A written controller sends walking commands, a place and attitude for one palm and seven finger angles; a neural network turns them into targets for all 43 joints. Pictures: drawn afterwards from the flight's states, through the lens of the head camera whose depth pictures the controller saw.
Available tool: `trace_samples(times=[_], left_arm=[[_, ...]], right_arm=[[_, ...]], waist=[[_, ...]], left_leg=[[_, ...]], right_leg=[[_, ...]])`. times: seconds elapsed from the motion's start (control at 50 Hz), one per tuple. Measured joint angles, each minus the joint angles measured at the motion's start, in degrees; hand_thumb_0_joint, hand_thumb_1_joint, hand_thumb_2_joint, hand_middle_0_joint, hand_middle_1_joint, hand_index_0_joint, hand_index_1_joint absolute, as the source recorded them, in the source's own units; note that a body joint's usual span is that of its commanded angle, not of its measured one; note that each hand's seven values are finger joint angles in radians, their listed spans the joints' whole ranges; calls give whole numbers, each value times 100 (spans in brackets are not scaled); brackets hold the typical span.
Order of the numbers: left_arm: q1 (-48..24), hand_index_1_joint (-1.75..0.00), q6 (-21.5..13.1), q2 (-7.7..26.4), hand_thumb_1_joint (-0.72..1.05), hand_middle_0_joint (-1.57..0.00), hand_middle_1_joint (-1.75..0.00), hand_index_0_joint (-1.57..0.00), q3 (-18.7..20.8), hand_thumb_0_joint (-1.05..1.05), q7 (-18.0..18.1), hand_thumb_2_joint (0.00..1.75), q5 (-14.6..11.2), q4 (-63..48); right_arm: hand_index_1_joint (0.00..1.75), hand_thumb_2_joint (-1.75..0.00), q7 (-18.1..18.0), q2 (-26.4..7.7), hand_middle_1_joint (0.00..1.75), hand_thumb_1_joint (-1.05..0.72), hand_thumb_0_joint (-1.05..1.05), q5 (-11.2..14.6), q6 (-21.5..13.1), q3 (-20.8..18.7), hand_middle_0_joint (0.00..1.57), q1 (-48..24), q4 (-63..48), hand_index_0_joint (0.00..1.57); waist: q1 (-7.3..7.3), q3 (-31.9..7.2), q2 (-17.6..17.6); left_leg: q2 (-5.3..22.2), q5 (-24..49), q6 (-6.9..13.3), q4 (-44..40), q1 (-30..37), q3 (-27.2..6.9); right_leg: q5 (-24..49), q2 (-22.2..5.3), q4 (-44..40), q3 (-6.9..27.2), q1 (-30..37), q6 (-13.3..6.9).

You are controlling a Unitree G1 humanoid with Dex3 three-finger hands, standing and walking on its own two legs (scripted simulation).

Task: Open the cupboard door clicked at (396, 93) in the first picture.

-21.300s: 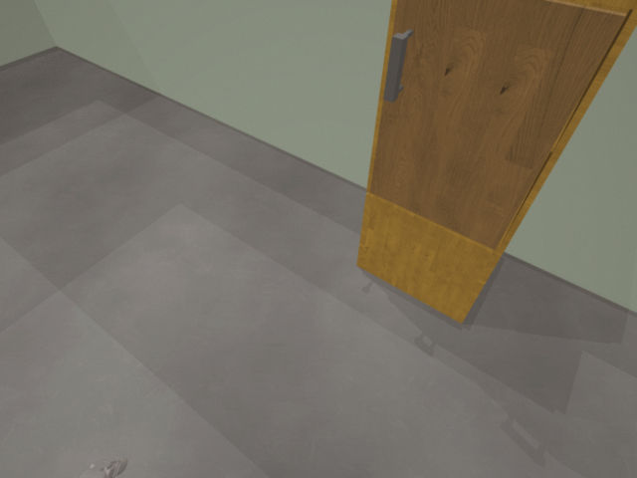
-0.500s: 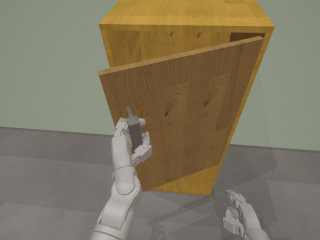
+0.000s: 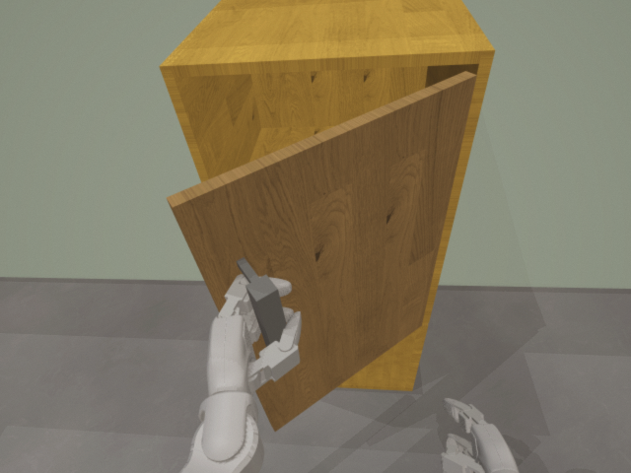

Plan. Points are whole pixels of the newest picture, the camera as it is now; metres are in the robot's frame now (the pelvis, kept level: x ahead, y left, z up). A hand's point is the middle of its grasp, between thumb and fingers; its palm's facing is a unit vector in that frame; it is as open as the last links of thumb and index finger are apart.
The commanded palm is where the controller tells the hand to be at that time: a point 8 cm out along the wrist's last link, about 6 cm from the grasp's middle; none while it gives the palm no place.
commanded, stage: open thumb and fingers to let go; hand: left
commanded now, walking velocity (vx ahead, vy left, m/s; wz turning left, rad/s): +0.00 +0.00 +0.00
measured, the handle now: (263, 311) +0.29 +0.06 +0.10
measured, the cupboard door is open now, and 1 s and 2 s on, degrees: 39 31 37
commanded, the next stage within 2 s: slide the hand sideways off the handle in 0.84 s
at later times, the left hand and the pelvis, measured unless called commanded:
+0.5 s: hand (255, 331) +0.26 +0.07 +0.10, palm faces +0.27 -0.96 -0.02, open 12.0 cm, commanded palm +0.21 +0.08 +0.10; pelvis -0.03 +0.01 +0.00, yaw +2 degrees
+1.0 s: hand (267, 332) +0.26 +0.05 +0.10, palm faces +0.13 -0.99 -0.06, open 15.9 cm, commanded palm +0.21 +0.07 +0.10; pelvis -0.03 +0.04 -0.01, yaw +1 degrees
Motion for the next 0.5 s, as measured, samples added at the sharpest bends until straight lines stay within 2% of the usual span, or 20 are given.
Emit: trace_samples(times=[0.14, 0.24, 0.34, 0.5], left_arm=[[-831, -132, -288, -365, 58, -35, -128, -39, 301, 1, 375, 74, 77, 886], [-995, -131, -407, -471, 46, -36, -129, -38, 489, 2, 543, 69, 208, 1073], [-871, -128, -594, -433, 26, -35, -128, -35, 449, 2, 485, 61, 296, 1031], [-1297, -123, -684, -476, -19, -32, -123, -32, 298, 0, 542, 43, 307, 1545]], right_arm=[[30, -90, -168, -112, 30, -91, 1, -71, -165, -84, 20, -172, 260, 19], [30, -90, -178, -51, 30, -91, 1, -71, -253, -115, 20, -211, 225, 19], [30, -90, -185, -28, 30, -91, 1, -42, -322, -111, 20, -179, 195, 19], [30, -90, -215, 0, 30, -91, 1, -6, -443, -89, 20, -184, 308, 19]], waist=[[208, 82, -39], [267, 71, -86], [307, 90, -84], [337, 153, -104]], left_leg=[[-69, 104, 18, -1, -131, -128], [-89, 175, -19, -75, -171, -161], [-122, 204, -26, -71, -170, -199], [-184, 223, 7, 15, -220, -196]], right_leg=[[56, -73, 21, -123, -97, -14], [117, -100, -20, -158, -141, -15], [148, -136, -49, -195, -106, 18], [208, -199, -62, -191, -102, 111]])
